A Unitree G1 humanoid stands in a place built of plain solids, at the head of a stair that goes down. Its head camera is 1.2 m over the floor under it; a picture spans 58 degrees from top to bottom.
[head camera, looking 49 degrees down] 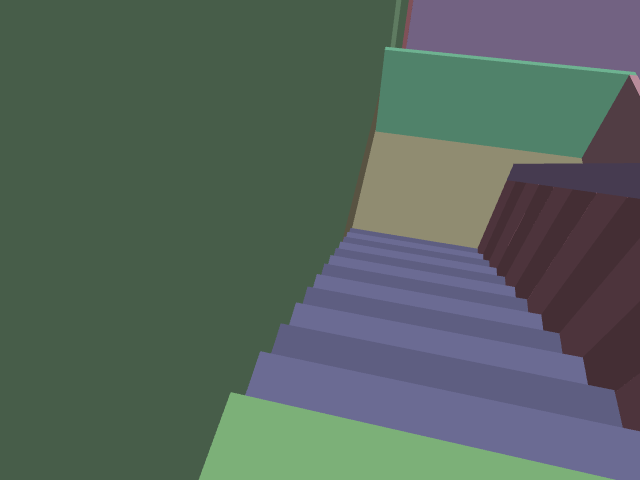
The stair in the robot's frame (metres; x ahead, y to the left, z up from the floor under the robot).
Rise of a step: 0.17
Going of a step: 0.21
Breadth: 1.25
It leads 13 degrees to the right of straight ahead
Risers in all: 13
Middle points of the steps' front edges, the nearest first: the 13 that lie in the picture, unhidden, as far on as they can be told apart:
0.34 -0.36 0.00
0.55 -0.41 -0.17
0.76 -0.45 -0.34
0.96 -0.50 -0.51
1.17 -0.55 -0.67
1.38 -0.59 -0.84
1.59 -0.64 -1.01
1.80 -0.69 -1.18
2.00 -0.73 -1.35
2.21 -0.78 -1.52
2.42 -0.83 -1.69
2.63 -0.87 -1.86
2.83 -0.92 -2.03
